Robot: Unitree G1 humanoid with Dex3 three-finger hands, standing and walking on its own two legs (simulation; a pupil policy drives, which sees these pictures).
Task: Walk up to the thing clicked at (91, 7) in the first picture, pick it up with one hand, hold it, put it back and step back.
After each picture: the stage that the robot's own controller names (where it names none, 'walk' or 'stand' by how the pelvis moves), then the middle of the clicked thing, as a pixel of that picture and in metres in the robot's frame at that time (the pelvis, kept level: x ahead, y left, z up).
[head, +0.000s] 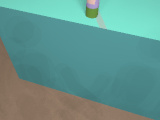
stand; out of the picture +0.83 -0.07 +0.13
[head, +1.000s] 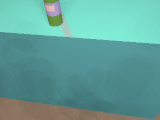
walk; out of the picture +0.70 +0.15 +0.15
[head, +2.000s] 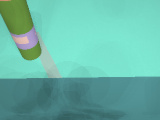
rise first; (20, 25) +0.44 +0.18 +0.17
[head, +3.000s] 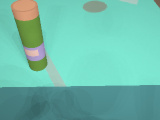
stand; (32, 40) +0.45 +0.17 +0.13
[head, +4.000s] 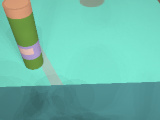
stand; (27, 38) +0.44 +0.18 +0.13
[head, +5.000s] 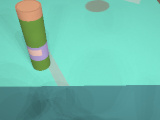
stand; (36, 40) +0.45 +0.16 +0.13
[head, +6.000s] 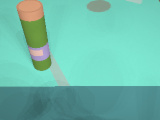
stand; (37, 40) +0.45 +0.15 +0.13
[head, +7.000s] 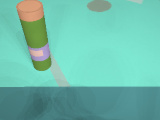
rise first; (37, 40) +0.45 +0.15 +0.13
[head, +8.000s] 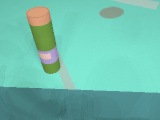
rise first; (46, 44) +0.45 +0.16 +0.13
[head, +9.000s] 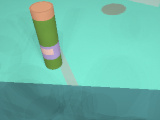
go down; (48, 39) +0.46 +0.15 +0.14
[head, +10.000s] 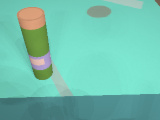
go down; (38, 48) +0.42 +0.14 +0.14
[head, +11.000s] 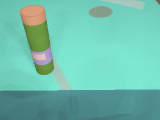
close in; (39, 44) +0.45 +0.14 +0.14
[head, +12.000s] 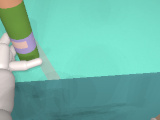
close; (19, 30) +0.45 +0.17 +0.16
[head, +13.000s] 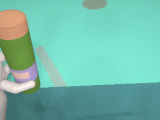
lift; (21, 59) +0.34 +0.16 +0.18
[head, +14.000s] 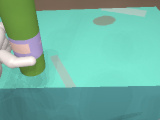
lift; (23, 29) +0.30 +0.13 +0.32
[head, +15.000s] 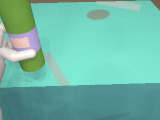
hold; (20, 25) +0.35 +0.15 +0.29
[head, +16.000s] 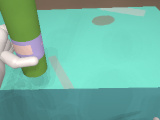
hold; (25, 31) +0.31 +0.13 +0.31
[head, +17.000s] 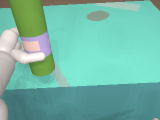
crouch; (33, 29) +0.35 +0.11 +0.28
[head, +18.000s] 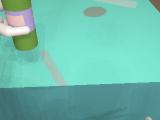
lower; (17, 4) +0.42 +0.16 +0.30
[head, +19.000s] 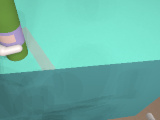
lower; (6, 23) +0.45 +0.17 +0.18
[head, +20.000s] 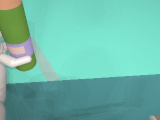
lower; (16, 34) +0.42 +0.16 +0.17
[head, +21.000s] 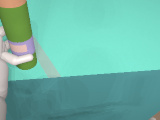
lower; (19, 33) +0.43 +0.16 +0.17
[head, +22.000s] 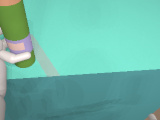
lower; (16, 31) +0.44 +0.16 +0.17
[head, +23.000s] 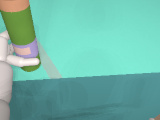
open; (23, 36) +0.42 +0.15 +0.17
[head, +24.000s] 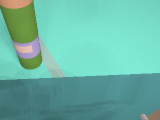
sink last; (24, 32) +0.42 +0.14 +0.17
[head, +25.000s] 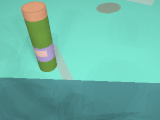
sink last; (42, 41) +0.44 +0.16 +0.15
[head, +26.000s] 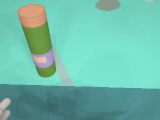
stand; (40, 46) +0.41 +0.15 +0.14
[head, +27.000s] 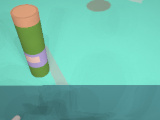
stand; (33, 46) +0.41 +0.16 +0.14
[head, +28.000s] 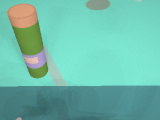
stand; (31, 46) +0.41 +0.16 +0.14
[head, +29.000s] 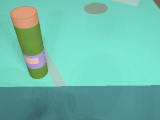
walk; (32, 47) +0.42 +0.16 +0.14
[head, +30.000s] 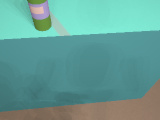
walk; out of the picture +0.59 +0.16 +0.16
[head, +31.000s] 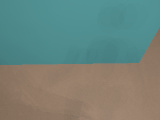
walk; out of the picture +0.97 +0.13 +0.16
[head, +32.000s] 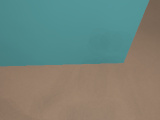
stand; out of the picture +1.12 +0.17 +0.15
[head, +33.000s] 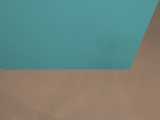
stand; out of the picture +1.11 +0.15 +0.13
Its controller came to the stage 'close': yes
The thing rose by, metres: 0.20
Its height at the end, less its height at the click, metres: +0.00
